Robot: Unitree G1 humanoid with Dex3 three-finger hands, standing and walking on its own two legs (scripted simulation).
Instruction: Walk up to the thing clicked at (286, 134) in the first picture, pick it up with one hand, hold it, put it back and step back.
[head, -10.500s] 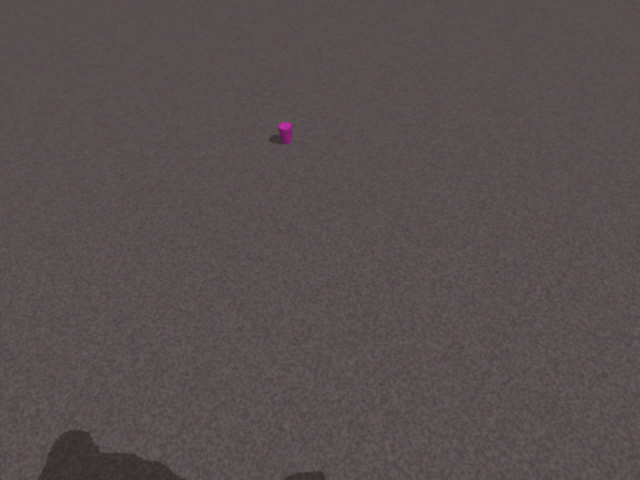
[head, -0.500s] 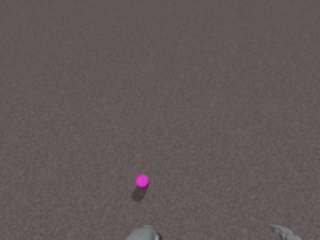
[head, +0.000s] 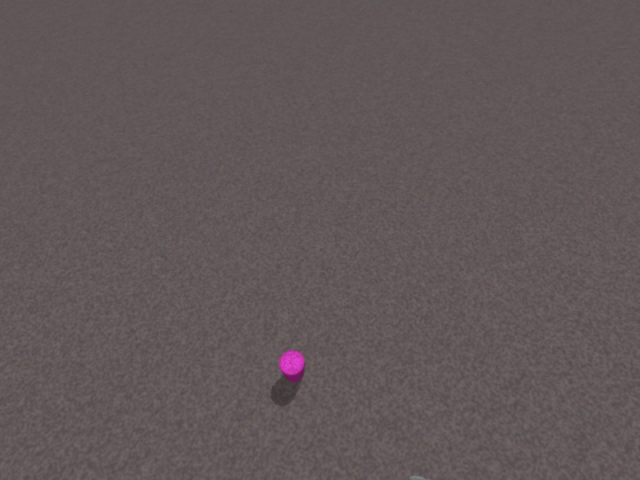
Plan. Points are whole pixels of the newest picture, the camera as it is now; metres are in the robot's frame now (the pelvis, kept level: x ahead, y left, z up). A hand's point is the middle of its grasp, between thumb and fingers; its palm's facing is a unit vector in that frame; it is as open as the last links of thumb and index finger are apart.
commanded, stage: walk up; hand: left
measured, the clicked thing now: (293, 368) +0.54 +0.15 -0.70
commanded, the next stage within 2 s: stand in 0.86 s
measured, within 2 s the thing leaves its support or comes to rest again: neither
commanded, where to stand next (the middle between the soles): +0.13 -0.05 m, yaw -5 degrees
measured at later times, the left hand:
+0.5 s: hand (182, 473) +0.17 +0.23 -0.14, palm faces -0.10 -0.92 -0.38, open 7.4 cm
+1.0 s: hand out of the picture +0.09 +0.25 -0.13, palm faces -0.13 -0.92 -0.38, open 7.4 cm
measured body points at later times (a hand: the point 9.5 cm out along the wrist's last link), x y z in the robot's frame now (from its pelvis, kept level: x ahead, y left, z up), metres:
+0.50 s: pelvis +0.02 -0.01 -0.01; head +0.06 -0.03 +0.44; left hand +0.17 +0.28 -0.11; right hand +0.07 -0.32 -0.14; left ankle +0.01 +0.11 -0.70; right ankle +0.14 -0.15 -0.71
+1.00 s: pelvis +0.01 -0.01 +0.02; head +0.04 -0.02 +0.47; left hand +0.10 +0.29 -0.10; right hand +0.03 -0.35 -0.10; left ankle +0.02 +0.12 -0.71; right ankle -0.01 -0.12 -0.71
